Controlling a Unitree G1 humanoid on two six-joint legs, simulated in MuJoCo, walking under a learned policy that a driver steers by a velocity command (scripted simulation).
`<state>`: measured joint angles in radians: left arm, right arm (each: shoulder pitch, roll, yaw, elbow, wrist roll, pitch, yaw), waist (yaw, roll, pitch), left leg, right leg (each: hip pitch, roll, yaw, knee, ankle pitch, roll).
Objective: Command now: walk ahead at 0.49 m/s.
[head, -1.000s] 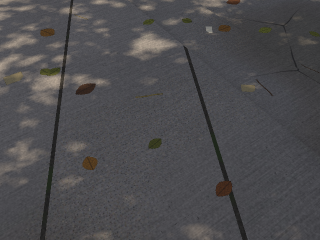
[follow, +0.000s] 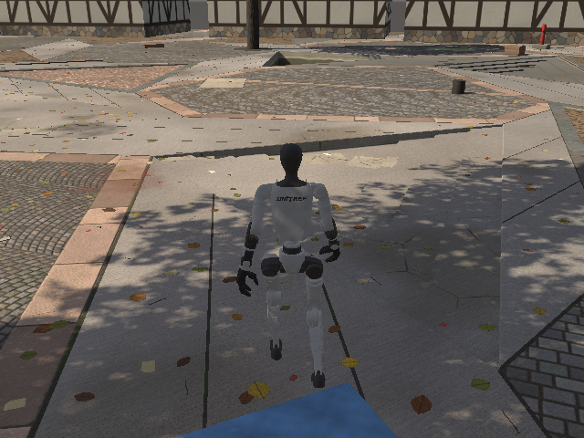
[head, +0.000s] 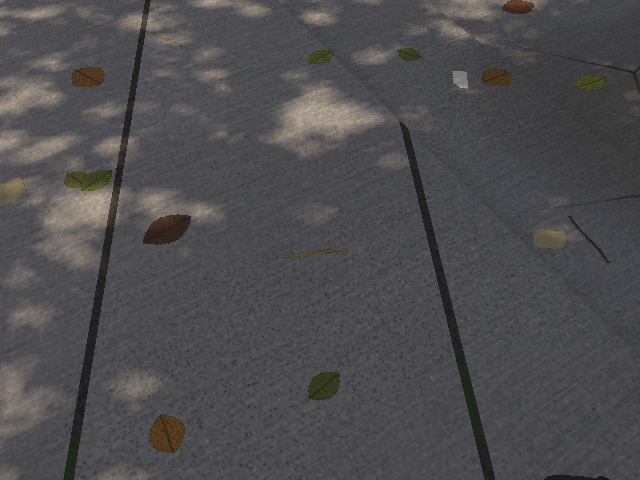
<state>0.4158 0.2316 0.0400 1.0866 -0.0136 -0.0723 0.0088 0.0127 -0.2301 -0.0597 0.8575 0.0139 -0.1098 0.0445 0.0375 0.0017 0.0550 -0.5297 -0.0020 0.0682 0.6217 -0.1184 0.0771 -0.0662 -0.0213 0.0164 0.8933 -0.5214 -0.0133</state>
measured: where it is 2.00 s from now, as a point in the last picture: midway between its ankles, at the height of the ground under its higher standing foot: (347, 196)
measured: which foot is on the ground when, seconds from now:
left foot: down 0.00-0.52, up 0.54-1.00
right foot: up 0.00-0.48, down 0.50-1.00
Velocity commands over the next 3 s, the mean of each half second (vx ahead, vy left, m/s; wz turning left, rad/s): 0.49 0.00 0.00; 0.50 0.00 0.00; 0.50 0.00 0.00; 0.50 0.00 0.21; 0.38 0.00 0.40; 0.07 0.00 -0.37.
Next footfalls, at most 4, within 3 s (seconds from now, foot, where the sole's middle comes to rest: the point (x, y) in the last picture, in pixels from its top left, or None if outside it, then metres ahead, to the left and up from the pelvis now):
0.50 right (416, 462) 0.48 -0.14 -0.75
1.08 left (304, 317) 0.80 0.10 -0.75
1.64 right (402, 215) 1.11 -0.14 -0.75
2.20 left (304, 140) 1.38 0.13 -0.75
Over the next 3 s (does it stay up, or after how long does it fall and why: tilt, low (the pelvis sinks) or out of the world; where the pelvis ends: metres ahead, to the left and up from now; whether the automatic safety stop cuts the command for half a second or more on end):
stays up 1.48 0.09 0.02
